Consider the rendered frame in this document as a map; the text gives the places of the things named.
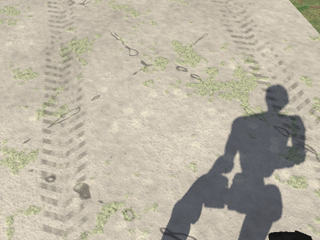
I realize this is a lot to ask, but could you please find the robot right hand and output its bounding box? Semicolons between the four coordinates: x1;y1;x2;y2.
268;230;313;240

